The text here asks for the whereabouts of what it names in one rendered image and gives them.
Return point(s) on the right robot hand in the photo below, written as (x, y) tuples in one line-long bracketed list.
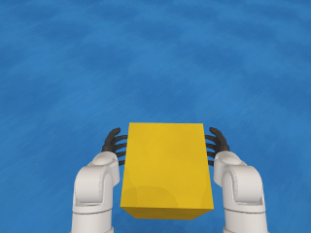
[(220, 144)]

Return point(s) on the robot left forearm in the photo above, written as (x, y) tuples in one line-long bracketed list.
[(93, 195)]

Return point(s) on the left robot hand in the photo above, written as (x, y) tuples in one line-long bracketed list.
[(109, 144)]

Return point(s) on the robot right forearm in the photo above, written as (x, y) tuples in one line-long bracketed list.
[(243, 196)]

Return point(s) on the carton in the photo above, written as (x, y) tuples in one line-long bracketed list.
[(166, 172)]

